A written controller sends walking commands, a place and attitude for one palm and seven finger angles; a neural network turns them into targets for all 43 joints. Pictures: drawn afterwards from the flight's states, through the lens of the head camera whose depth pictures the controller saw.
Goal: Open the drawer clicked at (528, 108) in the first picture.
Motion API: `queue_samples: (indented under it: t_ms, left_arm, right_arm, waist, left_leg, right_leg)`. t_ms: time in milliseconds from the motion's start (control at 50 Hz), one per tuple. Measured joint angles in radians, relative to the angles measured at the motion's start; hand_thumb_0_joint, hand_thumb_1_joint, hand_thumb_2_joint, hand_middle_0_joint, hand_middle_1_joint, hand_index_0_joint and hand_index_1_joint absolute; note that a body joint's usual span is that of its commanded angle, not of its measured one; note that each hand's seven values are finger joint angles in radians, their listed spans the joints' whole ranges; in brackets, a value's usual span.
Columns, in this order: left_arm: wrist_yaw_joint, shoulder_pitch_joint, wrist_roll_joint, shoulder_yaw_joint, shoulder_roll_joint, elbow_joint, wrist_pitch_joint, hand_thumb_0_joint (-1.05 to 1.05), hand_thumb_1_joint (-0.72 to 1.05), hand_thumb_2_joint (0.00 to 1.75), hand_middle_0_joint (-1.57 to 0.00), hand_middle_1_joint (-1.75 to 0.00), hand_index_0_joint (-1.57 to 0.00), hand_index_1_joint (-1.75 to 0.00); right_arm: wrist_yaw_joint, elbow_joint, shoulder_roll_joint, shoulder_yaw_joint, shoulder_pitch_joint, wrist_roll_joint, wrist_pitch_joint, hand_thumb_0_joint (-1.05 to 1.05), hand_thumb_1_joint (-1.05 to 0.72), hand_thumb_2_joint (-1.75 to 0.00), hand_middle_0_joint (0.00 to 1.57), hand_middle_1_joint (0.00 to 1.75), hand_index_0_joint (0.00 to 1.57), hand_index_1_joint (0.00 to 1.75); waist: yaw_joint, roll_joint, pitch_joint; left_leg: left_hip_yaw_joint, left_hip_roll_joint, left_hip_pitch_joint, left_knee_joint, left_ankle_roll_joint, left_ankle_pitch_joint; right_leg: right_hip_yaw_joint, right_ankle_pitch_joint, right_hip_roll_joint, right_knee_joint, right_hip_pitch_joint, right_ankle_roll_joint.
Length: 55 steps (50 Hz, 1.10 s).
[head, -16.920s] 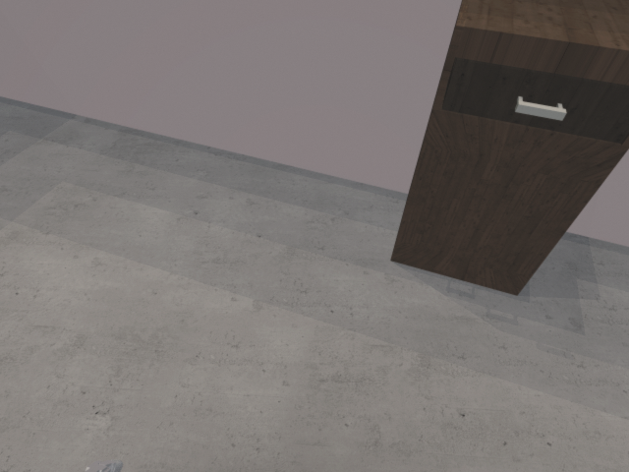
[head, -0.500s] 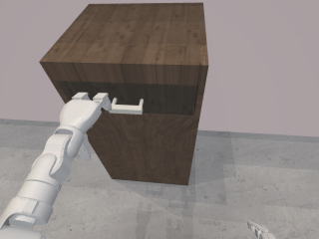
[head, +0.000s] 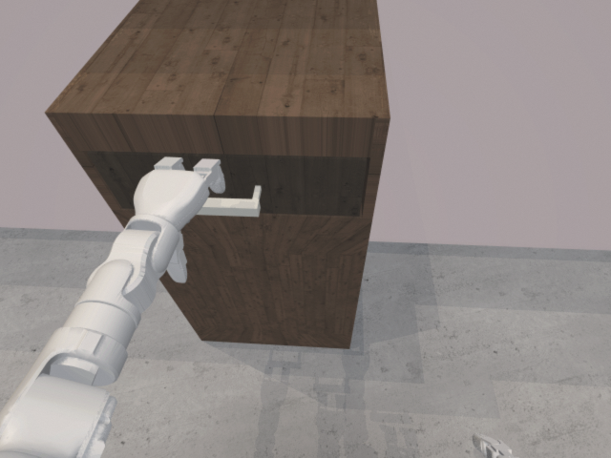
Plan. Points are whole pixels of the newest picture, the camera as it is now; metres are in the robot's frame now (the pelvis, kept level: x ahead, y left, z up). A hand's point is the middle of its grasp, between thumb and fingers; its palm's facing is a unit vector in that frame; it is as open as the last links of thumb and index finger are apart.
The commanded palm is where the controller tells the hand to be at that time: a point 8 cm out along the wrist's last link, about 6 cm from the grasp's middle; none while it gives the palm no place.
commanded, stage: move the hooked fingers above the handle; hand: left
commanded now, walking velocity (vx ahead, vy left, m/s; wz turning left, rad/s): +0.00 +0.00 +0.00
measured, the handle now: (228, 198) +0.51 +0.17 +0.01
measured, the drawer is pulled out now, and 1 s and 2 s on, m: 0.00 0.00 0.00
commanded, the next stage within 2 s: lower the fingers behind the handle in 1.12 s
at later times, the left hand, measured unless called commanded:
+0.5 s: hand (210, 198) +0.46 +0.18 +0.06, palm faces -0.01 -0.01 -1.00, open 13.8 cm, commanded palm +0.44 +0.19 +0.12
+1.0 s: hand (212, 198) +0.46 +0.17 +0.06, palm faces -0.01 +0.00 -1.00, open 13.8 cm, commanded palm +0.44 +0.18 +0.12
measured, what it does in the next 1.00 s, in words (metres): stands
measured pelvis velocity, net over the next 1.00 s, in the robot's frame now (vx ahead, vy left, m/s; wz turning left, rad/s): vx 0.00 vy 0.00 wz -0.01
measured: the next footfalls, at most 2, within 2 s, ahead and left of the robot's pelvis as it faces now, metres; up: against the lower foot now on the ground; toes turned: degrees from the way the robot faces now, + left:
none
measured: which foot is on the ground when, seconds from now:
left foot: down 0.00-1.00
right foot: down 0.00-1.00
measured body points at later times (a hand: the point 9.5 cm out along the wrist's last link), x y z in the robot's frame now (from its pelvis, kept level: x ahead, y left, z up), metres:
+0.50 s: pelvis +0.00 +0.00 -0.01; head +0.06 -0.02 +0.44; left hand +0.46 +0.18 +0.11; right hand +0.05 -0.26 -0.14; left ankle -0.04 +0.10 -0.73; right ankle +0.01 -0.11 -0.73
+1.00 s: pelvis +0.00 +0.00 -0.01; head +0.05 -0.02 +0.44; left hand +0.45 +0.17 +0.12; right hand +0.06 -0.27 -0.14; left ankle -0.04 +0.10 -0.73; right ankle +0.01 -0.11 -0.73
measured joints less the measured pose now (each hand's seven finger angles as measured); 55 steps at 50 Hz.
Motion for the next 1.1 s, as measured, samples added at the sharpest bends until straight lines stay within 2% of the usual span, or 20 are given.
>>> queue_samples:
  t_ms: [100,180,300,440,620,880,1100]
  left_arm:
    - [0.041,-0.061,0.019,0.004,-0.007,0.077,0.004,0.0,-0.49,0.3,-0.32,-1.2,-0.32,-1.2]
    - [0.056,-0.097,0.024,-0.002,-0.021,0.125,0.026,0.0,-0.49,0.3,-0.31,-1.2,-0.32,-1.2]
    - [0.076,-0.124,0.035,0.009,-0.036,0.175,0.025,0.0,-0.49,0.3,-0.31,-1.2,-0.32,-1.2]
    - [0.115,-0.173,0.048,0.022,-0.034,0.256,0.042,0.0,-0.49,0.3,-0.32,-1.21,-0.32,-1.2]
    - [0.115,-0.197,0.05,0.031,-0.023,0.3,0.046,0.0,-0.49,0.3,-0.35,-1.23,-0.34,-1.21]
    - [0.117,-0.2,0.053,0.028,-0.019,0.301,0.037,0.0,-0.49,0.3,-0.32,-1.2,-0.33,-1.2]
    - [0.122,-0.201,0.051,0.008,-0.047,0.29,0.046,0.0,-0.49,0.3,-0.31,-1.2,-0.32,-1.2]
  right_arm:
    - [0.009,0.006,-0.001,-0.007,0.016,-0.004,0.002,0.0,-0.9,-0.9,0.2,0.3,0.2,0.3]
    - [0.019,0.015,-0.004,-0.014,0.037,-0.007,0.011,0.0,-0.9,-0.9,0.2,0.3,0.2,0.3]
    - [0.022,0.029,-0.004,-0.019,0.064,-0.013,0.021,0.0,-0.9,-0.9,0.2,0.3,0.2,0.3]
    - [0.023,0.039,-0.004,-0.019,0.083,-0.014,0.017,0.0,-0.9,-0.9,0.2,0.3,0.2,0.3]
    - [0.015,0.034,-0.009,-0.019,0.093,-0.011,0.013,0.0,-0.9,-0.9,0.2,0.3,0.2,0.3]
    - [0.012,0.023,-0.013,-0.02,0.084,-0.011,-0.003,0.0,-0.9,-0.9,0.2,0.3,0.2,0.3]
    - [0.018,0.028,-0.008,-0.018,0.07,-0.012,0.0,0.0,-0.9,-0.9,0.2,0.3,0.2,0.3]
  waist:
    - [-0.012,0.0,-0.013]
    - [-0.02,0.003,-0.022]
    - [-0.04,0.005,-0.031]
    - [-0.061,0.006,-0.032]
    - [-0.074,0.004,-0.038]
    - [-0.072,0.003,-0.038]
    - [-0.064,0.008,-0.039]
  left_leg:
    - [0.004,0.0,-0.034,0.019,0.001,-0.009]
    - [0.007,0.0,-0.053,0.028,0.002,-0.013]
    - [0.014,0.003,-0.07,0.036,0.003,-0.019]
    - [0.017,0.007,-0.095,0.046,0.002,-0.022]
    - [0.018,0.012,-0.103,0.045,-0.002,-0.016]
    - [0.016,0.012,-0.107,0.048,-0.005,-0.011]
    - [0.012,0.01,-0.098,0.046,-0.006,-0.013]
  right_leg:
    - [0.003,-0.006,0.0,0.017,-0.034,0.001]
    - [0.006,-0.009,0.001,0.025,-0.054,0.003]
    - [0.012,-0.012,0.005,0.032,-0.073,0.003]
    - [0.014,-0.011,0.009,0.039,-0.097,0.001]
    - [0.015,-0.001,0.013,0.035,-0.105,-0.002]
    - [0.012,0.001,0.014,0.038,-0.109,-0.005]
    - [0.008,-0.005,0.011,0.041,-0.101,-0.006]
